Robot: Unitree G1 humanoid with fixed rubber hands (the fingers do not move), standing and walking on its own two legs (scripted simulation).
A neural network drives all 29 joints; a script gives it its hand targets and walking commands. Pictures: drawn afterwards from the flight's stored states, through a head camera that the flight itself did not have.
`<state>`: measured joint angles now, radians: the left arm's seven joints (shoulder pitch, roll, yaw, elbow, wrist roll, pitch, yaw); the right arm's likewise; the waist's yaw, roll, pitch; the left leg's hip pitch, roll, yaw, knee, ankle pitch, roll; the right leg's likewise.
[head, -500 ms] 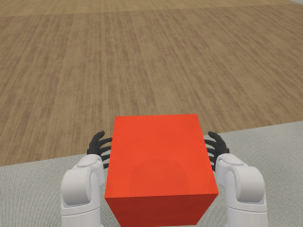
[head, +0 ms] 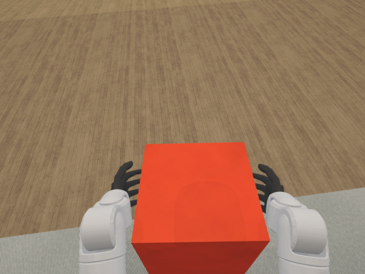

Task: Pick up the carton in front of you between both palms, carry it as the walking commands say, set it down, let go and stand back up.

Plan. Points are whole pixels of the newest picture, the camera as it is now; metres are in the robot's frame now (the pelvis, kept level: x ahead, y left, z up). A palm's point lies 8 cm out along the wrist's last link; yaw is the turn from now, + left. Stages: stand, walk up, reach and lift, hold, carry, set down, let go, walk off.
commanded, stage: carry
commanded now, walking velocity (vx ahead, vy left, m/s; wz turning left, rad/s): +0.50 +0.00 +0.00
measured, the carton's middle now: (195, 213) +0.27 +0.00 +0.00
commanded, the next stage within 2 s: none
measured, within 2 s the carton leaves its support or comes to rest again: neither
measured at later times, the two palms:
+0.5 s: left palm (138, 92) +0.63 +0.17 +0.08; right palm (235, 96) +0.60 -0.13 +0.08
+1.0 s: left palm (159, 18) +1.03 +0.13 +0.16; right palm (232, 17) +1.03 -0.17 +0.15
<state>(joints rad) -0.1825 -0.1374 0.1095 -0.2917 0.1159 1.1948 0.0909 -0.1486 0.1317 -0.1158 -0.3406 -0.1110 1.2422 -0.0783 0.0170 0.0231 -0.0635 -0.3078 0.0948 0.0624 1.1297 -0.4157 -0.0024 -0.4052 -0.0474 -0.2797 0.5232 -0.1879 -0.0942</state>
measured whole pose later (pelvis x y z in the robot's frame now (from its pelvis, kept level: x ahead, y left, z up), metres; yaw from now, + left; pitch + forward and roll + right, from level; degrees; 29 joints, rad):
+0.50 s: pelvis +0.34 +0.04 +0.00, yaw -4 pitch +4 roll +0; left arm -0.18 -0.14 0.14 -0.34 0.13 1.22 0.09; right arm -0.17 0.14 -0.09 -0.32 -0.11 1.23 -0.08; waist -0.02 -0.03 -0.04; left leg -0.37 0.04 0.27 0.48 -0.18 0.08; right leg -0.38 -0.07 -0.07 1.19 -0.37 -0.01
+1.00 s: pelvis +0.66 -0.02 +0.00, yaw -2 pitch +4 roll +0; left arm -0.75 0.02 0.21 -0.06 0.02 1.31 0.15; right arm -0.75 -0.03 -0.20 -0.08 -0.02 1.37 -0.13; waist 0.05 0.03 0.05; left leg -0.54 0.04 0.02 1.33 -0.38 0.06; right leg -0.42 -0.02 -0.21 0.56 -0.28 -0.07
